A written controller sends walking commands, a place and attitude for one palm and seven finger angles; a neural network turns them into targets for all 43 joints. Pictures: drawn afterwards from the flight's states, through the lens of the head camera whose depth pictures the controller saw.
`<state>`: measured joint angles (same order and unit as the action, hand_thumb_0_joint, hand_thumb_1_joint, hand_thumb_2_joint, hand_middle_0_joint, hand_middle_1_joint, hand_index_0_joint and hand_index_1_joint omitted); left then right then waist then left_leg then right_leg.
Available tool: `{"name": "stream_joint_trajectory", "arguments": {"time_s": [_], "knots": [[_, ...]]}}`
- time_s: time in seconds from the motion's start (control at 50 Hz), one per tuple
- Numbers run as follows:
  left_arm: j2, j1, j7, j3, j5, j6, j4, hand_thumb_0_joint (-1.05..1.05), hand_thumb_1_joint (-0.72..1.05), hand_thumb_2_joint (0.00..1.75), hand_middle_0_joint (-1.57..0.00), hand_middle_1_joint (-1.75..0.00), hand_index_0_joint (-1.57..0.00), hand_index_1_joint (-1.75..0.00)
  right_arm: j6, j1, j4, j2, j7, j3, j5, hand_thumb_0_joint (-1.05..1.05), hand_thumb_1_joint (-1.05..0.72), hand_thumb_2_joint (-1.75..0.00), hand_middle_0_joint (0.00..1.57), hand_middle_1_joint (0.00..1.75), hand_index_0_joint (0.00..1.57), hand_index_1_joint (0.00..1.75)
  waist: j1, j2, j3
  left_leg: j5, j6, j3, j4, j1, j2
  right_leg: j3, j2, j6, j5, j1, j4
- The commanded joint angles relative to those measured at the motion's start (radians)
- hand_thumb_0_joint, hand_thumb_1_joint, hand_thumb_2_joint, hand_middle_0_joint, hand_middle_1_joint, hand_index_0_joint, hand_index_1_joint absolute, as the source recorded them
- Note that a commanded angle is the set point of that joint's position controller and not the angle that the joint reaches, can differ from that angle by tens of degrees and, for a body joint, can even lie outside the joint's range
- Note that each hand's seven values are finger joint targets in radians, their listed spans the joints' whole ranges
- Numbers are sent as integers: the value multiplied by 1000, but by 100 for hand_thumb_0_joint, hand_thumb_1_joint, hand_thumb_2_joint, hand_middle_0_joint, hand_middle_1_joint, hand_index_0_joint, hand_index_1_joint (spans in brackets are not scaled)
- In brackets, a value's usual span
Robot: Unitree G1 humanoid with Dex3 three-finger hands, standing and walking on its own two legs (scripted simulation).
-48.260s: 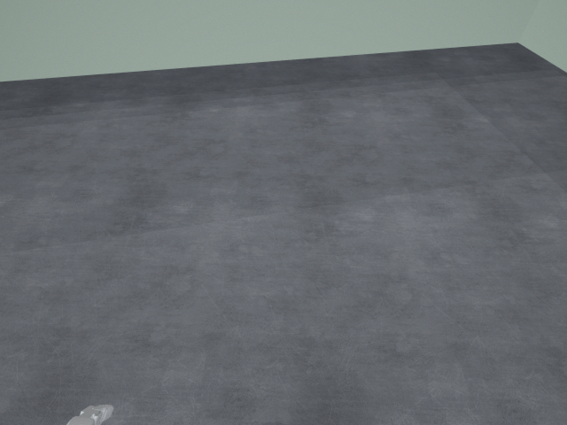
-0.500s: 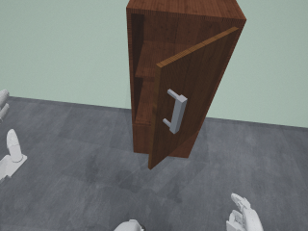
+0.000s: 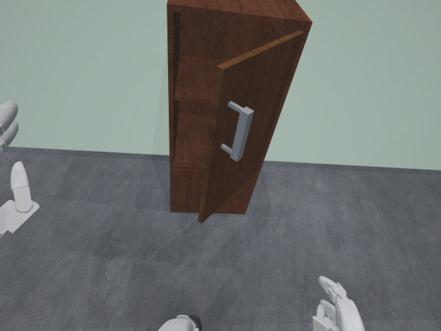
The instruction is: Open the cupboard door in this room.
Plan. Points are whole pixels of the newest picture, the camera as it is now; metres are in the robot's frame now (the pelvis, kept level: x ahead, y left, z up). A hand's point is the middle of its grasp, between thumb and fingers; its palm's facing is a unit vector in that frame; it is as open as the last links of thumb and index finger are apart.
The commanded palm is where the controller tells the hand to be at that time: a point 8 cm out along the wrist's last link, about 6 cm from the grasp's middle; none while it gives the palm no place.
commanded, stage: stop stepping back and stand still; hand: left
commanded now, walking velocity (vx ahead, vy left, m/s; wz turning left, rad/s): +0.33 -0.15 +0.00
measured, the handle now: (234, 131) +0.56 +0.00 +0.05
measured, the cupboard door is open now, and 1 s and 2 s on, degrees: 47 47 47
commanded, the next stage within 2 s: let the arm hang, fingers relaxed in 1.30 s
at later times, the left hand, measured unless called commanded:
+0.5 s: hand out of the picture +0.06 +0.31 +0.21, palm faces +0.42 -0.80 -0.43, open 7.4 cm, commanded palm -0.01 +0.36 +0.21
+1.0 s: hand out of the picture +0.09 +0.30 +0.20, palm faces +0.46 -0.76 -0.47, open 7.4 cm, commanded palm +0.02 +0.33 +0.21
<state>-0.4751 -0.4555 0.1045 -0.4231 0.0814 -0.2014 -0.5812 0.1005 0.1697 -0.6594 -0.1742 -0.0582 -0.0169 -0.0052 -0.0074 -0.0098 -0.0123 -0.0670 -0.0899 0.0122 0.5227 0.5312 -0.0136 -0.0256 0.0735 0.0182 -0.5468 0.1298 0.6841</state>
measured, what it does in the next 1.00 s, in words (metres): walks backwards: right foot, then left foot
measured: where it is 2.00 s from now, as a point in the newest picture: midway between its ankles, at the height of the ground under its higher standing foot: outside the picture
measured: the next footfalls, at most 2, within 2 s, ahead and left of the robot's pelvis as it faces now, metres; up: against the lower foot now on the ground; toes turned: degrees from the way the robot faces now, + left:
right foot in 0.12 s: -0.03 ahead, -0.08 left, +0.01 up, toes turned -3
left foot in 0.32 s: -0.04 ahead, +0.15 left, +0.00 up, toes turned +5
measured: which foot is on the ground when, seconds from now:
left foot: down 0.00-0.10, up 0.12-0.30, down 0.32-1.00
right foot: up 0.00-0.10, down 0.12-0.32, up 0.34-0.68, down 0.70-1.00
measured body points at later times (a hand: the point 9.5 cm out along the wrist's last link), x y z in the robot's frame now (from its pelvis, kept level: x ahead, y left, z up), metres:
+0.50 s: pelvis -0.14 +0.05 +0.03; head -0.15 +0.09 +0.48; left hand +0.03 +0.35 +0.23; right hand +0.00 -0.16 -0.05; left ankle -0.12 +0.16 -0.71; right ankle -0.10 -0.07 -0.64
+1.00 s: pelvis -0.11 +0.03 +0.02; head -0.10 +0.04 +0.47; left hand +0.06 +0.33 +0.23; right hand +0.06 -0.22 -0.06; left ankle -0.08 +0.14 -0.71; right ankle -0.14 -0.07 -0.71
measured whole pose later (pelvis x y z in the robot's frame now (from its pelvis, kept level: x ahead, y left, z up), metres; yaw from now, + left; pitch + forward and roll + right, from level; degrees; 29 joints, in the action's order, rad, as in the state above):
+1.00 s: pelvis -0.11 +0.03 +0.02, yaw +2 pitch -2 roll +0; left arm -0.42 -0.53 0.16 -0.45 0.04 -0.22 -0.51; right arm 0.11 0.21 -0.63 -0.22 -0.08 0.03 0.00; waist -0.01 -0.02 -0.04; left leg 0.25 -0.01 0.06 0.58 0.30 0.02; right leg 0.07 0.00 -0.01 -0.37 0.18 0.58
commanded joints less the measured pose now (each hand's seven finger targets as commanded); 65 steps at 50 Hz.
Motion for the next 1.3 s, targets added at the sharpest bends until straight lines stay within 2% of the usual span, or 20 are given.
{"name": "stream_joint_trajectory", "arguments": {"time_s": [0.0, 0.04, 0.06, 0.08, 0.1, 0.12, 0.16, 0.26, 0.3, 0.32, 0.38, 0.52, 0.6, 0.66, 0.68, 0.74, 0.82, 0.92, 1.08, 1.28], "knots": [[-187, -29, 33, -201, 14, -26, -223, 0, 90, 90, -20, -30, -20, -30, 67, -91, 179, -142, 12, 61, -18, 0, -90, -90, 20, 30, 20, 30, 43, 373, 185, 881, 294, -305, -621, -105, 183, 128, 169, -66, -104, -48, 300], [-189, -179, 29, -209, 19, -23, -255, 0, 90, 90, -20, -30, -20, -30, 59, -89, 200, -112, 28, 62, -15, 0, -90, -90, 20, 30, 20, 30, 63, 379, 234, 673, 282, -70, -490, -45, 87, 172, 151, -91, -81, -214, 98], [-194, -229, 32, -211, 14, -22, -274, 0, 90, 90, -20, -30, -20, -30, 51, -75, 202, -108, 33, 63, -5, 0, -90, -90, 20, 30, 20, 30, 63, 246, 234, 590, 243, 42, -222, -45, 17, 110, 65, -133, -104, -179, -132], [-212, -265, 32, -217, 2, -8, -304, 0, 90, 90, -20, -30, -20, -30, 33, -55, 195, -105, 37, 70, 17, 0, -90, -90, 20, 30, 20, 30, 53, -151, 164, 494, 231, 133, 374, -170, -81, -75, -175, -174, -102, 184, -436], [-199, -197, 19, -199, 0, -1, -379, 0, 90, 90, -20, -30, -20, -30, 18, -68, 185, -149, 28, 95, 12, 0, -90, -90, 20, 30, 20, 30, 21, -297, 22, 474, 174, -60, 891, -118, -70, -363, -412, -232, -159, 629, -543], [-218, -60, 27, -250, 3, 0, -356, 0, 90, 90, -20, -30, -20, -30, 9, -58, 162, -138, 28, 81, -21, 0, -90, -90, 20, 30, 20, 30, -36, -155, 27, 427, 156, -93, 1098, -94, -32, -335, -466, -295, -181, 802, -563], [-190, 54, 45, -199, -21, -3, -159, 0, 90, 90, -20, -30, -20, -30, 18, -28, 160, -114, -7, 47, -17, 0, -90, -90, 20, 30, 20, 30, -51, -96, -29, 434, 118, -48, 815, -38, 65, -232, -313, -156, -330, 608, -554], [-84, 229, 74, -32, -64, -43, -41, 0, 90, 90, -20, -30, -20, -30, 96, -2, 107, -143, -67, 40, -10, 0, -90, -90, 20, 30, 20, 30, -36, 101, -14, 568, 53, 88, -64, -327, 25, -58, -202, -132, -133, 336, -208], [-114, 258, 86, -49, -71, -73, -162, 0, 90, 90, -20, -30, -20, -30, 107, 12, 160, -176, -55, 57, -3, 0, -90, -90, 20, 30, 20, 30, -27, 437, -15, 706, -90, -505, -313, -455, 370, 103, -42, -23, -16, 576, 308], [-158, 170, 79, -104, -65, -89, -118, 0, 90, 90, -20, -30, -20, -30, 100, 2, 168, -165, -46, 70, -5, 0, -90, -90, 20, 30, 20, 30, -27, 275, 15, 734, -150, -565, -339, -365, 435, 27, -81, -19, 48, 536, 443], [-118, -12, 51, -110, -60, -88, -224, 0, 90, 90, -20, -30, -20, -30, 99, -32, 160, -152, 4, 78, -1, 0, -90, -90, 20, 30, 20, 30, -21, 106, -6, 678, -113, -452, -335, -293, 358, 0, -122, -17, 201, 553, 469], [-138, -86, 72, -150, -65, -64, -159, 0, 90, 90, -20, -30, -20, -30, 71, -11, 160, -137, -16, 67, -7, 0, -90, -90, 20, 30, 20, 30, -15, 301, 7, 715, -19, -136, -393, -168, 256, 175, -60, -21, 168, 243, 101], [-94, -50, 76, -106, -56, -24, -26, 0, 90, 90, -20, -30, -20, -30, 41, -13, 153, -144, -29, 68, -11, 0, -90, -90, 20, 30, 20, 30, -8, 195, 25, 671, -3, -100, -253, -119, 226, 213, -13, -36, 108, -1, -172], [-130, -57, 70, -109, -55, -8, -17, 0, 90, 90, -20, -30, -20, -30, 23, -20, 154, -123, -20, 60, -1, 0, -90, -90, 20, 30, 20, 30, -10, -82, 60, 494, 57, 17, 183, 46, 86, -176, -252, -151, 166, -138, -390], [-164, -23, 73, -128, -47, -18, -54, 0, 90, 90, -20, -30, -20, -30, 28, -32, 160, -127, -17, 61, 3, 0, -90, -90, 20, 30, 20, 30, 0, -181, 55, 497, 77, 24, 385, 105, 36, -347, -391, -216, 330, -117, -432], [-113, 4, 73, -98, -47, -27, -90, 0, 90, 90, -20, -30, -20, -30, 46, -55, 149, -146, -9, 79, 17, 0, -90, -90, 20, 30, 20, 30, -7, -158, 31, 478, 93, -35, 460, 35, 84, -261, -390, -234, 309, 12, -388], [-161, 9, 90, -160, -40, -64, -208, 0, 90, 90, -20, -30, -20, -30, 48, -74, 158, -129, -33, 62, 5, 0, -90, -90, 20, 30, 20, 30, -11, 0, 42, 281, 86, 54, -1, -270, 55, -30, -276, -136, 423, 82, -277], [-128, -61, 71, -159, -39, -77, -126, 0, 90, 90, -20, -30, -20, -30, 67, -53, 177, -143, -29, 66, 1, 0, -90, -90, 20, 30, 20, 30, 10, 304, 18, 152, 2, -270, -233, -286, 236, 72, -75, -12, 164, 129, -78], [-95, -151, 62, -119, -27, -50, -84, 0, 90, 90, -20, -30, -20, -30, 47, -23, 187, -146, -2, 70, 21, 0, -90, -90, 20, 30, 20, 30, -7, -19, 184, -31, 84, 3, 17, -317, 93, -44, -192, -45, 814, -68, -263], [-115, -107, 63, -119, -22, -28, -70, 0, 90, 90, -20, -30, -20, -30, 20, -53, 200, -137, -21, 53, 15, 0, -90, -90, 20, 30, 20, 30, 4, 31, 109, -16, 76, -11, -51, -364, 93, 2, -151, -19, 621, 9, -326]]}}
